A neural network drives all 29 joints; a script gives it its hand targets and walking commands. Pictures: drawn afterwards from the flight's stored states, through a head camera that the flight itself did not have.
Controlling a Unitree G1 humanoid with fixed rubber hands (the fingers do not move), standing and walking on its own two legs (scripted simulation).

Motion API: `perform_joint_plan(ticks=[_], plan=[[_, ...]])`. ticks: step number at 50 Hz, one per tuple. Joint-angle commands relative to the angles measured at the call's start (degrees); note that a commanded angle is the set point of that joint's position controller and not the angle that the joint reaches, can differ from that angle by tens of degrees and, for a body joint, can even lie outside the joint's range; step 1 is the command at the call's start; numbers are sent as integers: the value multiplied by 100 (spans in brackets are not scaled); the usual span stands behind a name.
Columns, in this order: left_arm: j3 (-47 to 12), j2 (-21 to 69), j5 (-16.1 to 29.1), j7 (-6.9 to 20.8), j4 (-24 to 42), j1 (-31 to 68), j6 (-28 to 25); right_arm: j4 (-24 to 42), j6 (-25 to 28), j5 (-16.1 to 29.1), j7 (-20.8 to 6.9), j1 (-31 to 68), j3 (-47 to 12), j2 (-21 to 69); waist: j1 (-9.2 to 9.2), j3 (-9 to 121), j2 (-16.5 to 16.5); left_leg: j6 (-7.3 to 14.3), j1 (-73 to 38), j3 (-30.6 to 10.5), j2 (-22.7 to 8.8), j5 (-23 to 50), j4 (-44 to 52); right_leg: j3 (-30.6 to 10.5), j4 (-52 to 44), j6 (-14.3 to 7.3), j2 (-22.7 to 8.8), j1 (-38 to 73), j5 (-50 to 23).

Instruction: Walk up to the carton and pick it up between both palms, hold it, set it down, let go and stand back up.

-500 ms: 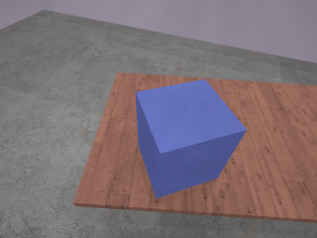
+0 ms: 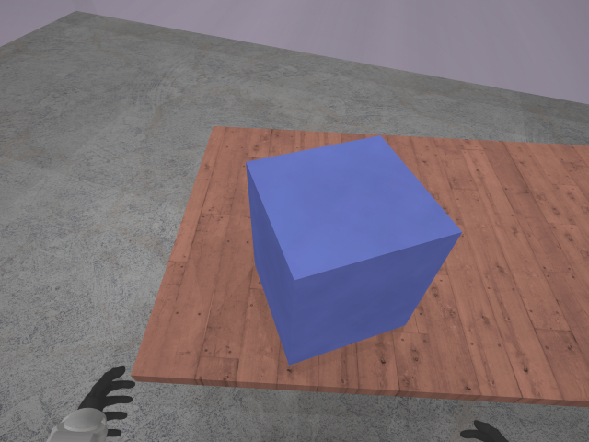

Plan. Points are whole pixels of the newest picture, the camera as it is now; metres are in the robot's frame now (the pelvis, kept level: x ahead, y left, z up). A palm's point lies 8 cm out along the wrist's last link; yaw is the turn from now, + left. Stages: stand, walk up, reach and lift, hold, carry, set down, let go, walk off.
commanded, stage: reach and lift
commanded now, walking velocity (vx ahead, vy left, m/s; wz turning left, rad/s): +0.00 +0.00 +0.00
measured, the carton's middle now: (334, 252) +0.40 -0.05 +0.03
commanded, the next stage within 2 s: none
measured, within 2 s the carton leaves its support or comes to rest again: neither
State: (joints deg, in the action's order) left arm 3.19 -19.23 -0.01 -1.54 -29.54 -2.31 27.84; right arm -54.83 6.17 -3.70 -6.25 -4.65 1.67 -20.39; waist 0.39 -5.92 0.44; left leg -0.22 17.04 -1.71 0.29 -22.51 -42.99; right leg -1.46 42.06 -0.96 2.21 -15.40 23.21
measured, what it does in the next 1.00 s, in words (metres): shifts its weight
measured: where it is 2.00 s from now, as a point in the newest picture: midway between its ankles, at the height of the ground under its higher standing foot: outside the picture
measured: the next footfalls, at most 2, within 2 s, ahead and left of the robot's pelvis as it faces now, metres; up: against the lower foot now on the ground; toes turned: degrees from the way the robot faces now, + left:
none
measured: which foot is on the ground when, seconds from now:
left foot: down 0.00-1.00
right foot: down 0.00-1.00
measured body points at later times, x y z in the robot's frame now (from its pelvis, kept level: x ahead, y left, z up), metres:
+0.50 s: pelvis -0.04 -0.01 +0.01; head -0.03 +0.00 +0.46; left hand +0.13 +0.23 -0.07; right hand +0.13 -0.29 -0.06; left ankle +0.01 +0.12 -0.71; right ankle +0.00 -0.11 -0.71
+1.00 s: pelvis -0.06 +0.00 +0.01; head -0.07 +0.01 +0.46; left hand +0.15 +0.19 -0.03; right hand +0.14 -0.30 -0.02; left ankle +0.01 +0.12 -0.71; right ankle +0.00 -0.11 -0.71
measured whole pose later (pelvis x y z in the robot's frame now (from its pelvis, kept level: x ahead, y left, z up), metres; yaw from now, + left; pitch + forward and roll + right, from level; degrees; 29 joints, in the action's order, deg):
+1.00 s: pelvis -0.06 +0.00 +0.01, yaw +0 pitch -5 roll +0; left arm -4.4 -8.0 0.0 -14.3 -18.9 -9.6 10.9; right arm -41.4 8.6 10.8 -18.3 -4.8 1.7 -25.9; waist 0.4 -2.8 1.6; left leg -0.8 16.6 -1.7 0.1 -15.2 -34.6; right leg -1.5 34.1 -1.8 2.1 -15.4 13.8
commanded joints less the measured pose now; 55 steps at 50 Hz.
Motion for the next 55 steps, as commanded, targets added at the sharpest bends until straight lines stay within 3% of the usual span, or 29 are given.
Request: perform_joint_plan(ticks=[1,4,6,8,13,14,15,23,25,28,29,30,31,32,33,34,35,37,38,40,42,44,45,46,48,50,52,53,55], plan=[[129,-71,-211,-116,1091,-412,-462,1091,473,667,-204,279,863,-1571,70,1855,-134,-291,-1530,-133,-253,3543,841,740,-1393,-258,100,-176,-2913],[172,9,-196,-259,1242,-412,-777,1154,704,787,-288,249,832,-1629,87,2016,-60,-275,-1630,-131,-194,3814,911,677,-1440,-184,119,-164,-3014],[221,64,-217,-379,1297,-447,-1022,883,791,987,-409,87,578,-1507,-99,1951,-190,-278,-1668,-129,-234,4130,1038,655,-1552,-215,109,-206,-2946],[95,288,-225,-444,1469,-612,-1183,826,821,1086,-495,-70,682,-1596,106,1932,-129,-298,-1855,-136,-210,3728,1213,615,-1671,-211,158,-215,-2869],[52,441,-179,-582,1545,-818,-1542,1018,947,1203,-596,-128,525,-1538,-124,2155,-108,-132,-1622,-52,-149,3228,1465,465,-1787,-283,106,14,-2934],[27,467,-152,-593,1647,-700,-1553,930,933,1126,-624,-116,604,-1537,-17,2077,88,-121,-1528,-64,-200,2984,1516,529,-1837,-293,119,50,-2717],[152,431,-229,-631,1432,-964,-1640,1185,938,1164,-627,-227,537,-1575,-235,2006,78,-74,-1399,44,-129,2793,1547,347,-1902,-259,34,139,-2766],[-336,668,92,-821,1765,-730,-1987,1822,880,1011,-629,-57,824,-1447,-279,1677,326,-50,-966,215,-173,1061,2008,184,-2140,-231,-126,139,-1143],[-538,783,210,-895,2019,-596,-2045,1865,832,1081,-705,124,853,-1516,-122,1609,388,-57,-1087,102,-271,356,2224,272,-2119,-159,-108,-43,-623],[-748,945,302,-955,1965,-188,-2034,2209,672,1042,-754,497,887,-1486,-181,1387,398,-22,-881,-108,-299,-714,2102,93,-1973,-232,-289,-421,317],[-649,831,316,-954,1783,-77,-1975,2297,579,1132,-754,614,778,-1496,-200,1325,627,-4,-745,112,-210,-450,2051,-24,-2123,-237,-332,-449,541],[-703,897,272,-993,1939,-181,-1952,2159,505,1190,-760,462,710,-1476,-145,1315,335,-41,-954,-59,-257,-504,2083,-30,-2097,-255,-403,-450,400],[-540,870,191,-1029,2022,-178,-1975,2240,449,1326,-798,435,678,-1480,-171,1376,431,-19,-1160,-60,-152,-768,1865,-217,-2152,-287,-558,-792,1029],[-746,984,303,-1032,2308,12,-1950,2481,409,1363,-804,501,747,-1495,-115,1558,793,-13,-1668,-230,-146,-757,1708,-146,-2212,-359,-600,-1265,1214],[-726,993,229,-1044,2320,27,-1930,2303,374,1453,-864,416,669,-1552,-75,1340,646,-56,-2142,-357,-59,-733,1425,-230,-2296,-517,-778,-1949,1467],[-697,920,260,-1042,2520,-74,-1930,2514,402,1533,-848,322,755,-1589,-222,1444,978,-22,-2403,-362,22,-585,1335,-229,-2404,-580,-798,-2016,1509],[-699,885,260,-1057,2506,66,-1942,2531,396,1514,-836,406,789,-1598,-140,1471,779,-69,-2504,-276,68,-480,1235,-306,-2437,-595,-880,-2203,1509],[-627,955,106,-1059,2422,132,-1825,2448,281,1716,-915,339,687,-1624,-161,1289,953,-57,-2415,-316,120,-555,1152,-447,-2515,-630,-958,-2305,1810],[-586,1087,38,-1110,2535,88,-1874,2469,337,1784,-972,360,634,-1627,-287,1273,611,-125,-2437,-338,100,-520,1193,-485,-2494,-652,-974,-2288,1671],[-805,1151,102,-1132,2471,57,-1794,2460,364,1911,-1027,526,655,-1769,-312,1271,827,-89,-2322,-472,45,-754,1285,-344,-2419,-614,-905,-2276,1768],[-909,1315,17,-1212,2653,155,-1822,2444,391,1921,-1108,685,838,-1869,-235,1208,437,-157,-1905,-607,-100,-1447,1621,-261,-2187,-499,-703,-1846,1569],[-1132,1476,52,-1344,2610,357,-1930,2277,432,1872,-1262,932,870,-1944,-237,1148,-121,-188,-795,-667,-489,-2155,2397,106,-1766,-222,-304,-750,654],[-1210,1629,121,-1393,2609,23,-1984,2154,533,1916,-1316,803,1032,-1959,-392,1265,-338,-184,-420,-717,-645,-2081,2624,188,-1568,-169,-116,-237,-4],[-1313,1742,192,-1390,2602,161,-2039,2088,549,1857,-1296,941,1050,-2089,-209,1365,-217,-176,-293,-792,-708,-2028,2667,223,-1545,-191,-78,-26,-290],[-1241,1748,171,-1464,2882,202,-2156,2256,647,2004,-1346,1015,921,-2020,-215,1653,-39,-212,-497,-713,-631,-1738,2509,89,-1649,-228,-169,-193,-269],[-1017,1772,31,-1562,3054,-45,-2274,2314,795,2090,-1401,855,993,-2188,-425,1594,-160,-186,-204,-570,-590,-1462,2415,-10,-1579,-228,-193,-28,-209],[-1026,1824,109,-1495,2872,202,-2362,2443,837,2118,-1380,874,873,-2082,-262,1410,324,-94,-177,-423,-437,-1451,2259,-198,-1805,-202,-276,10,280],[-1005,1811,115,-1518,2897,141,-2401,2402,826,2108,-1384,932,936,-2194,-347,1529,419,-90,-165,-507,-499,-1515,2416,-103,-1728,-209,-199,102,148],[-1108,1947,129,-1625,3339,-66,-2537,2352,966,2336,-1408,791,745,-2095,-411,1680,135,-107,-263,-441,-485,-1003,2429,-18,-1694,-249,-133,89,-366]])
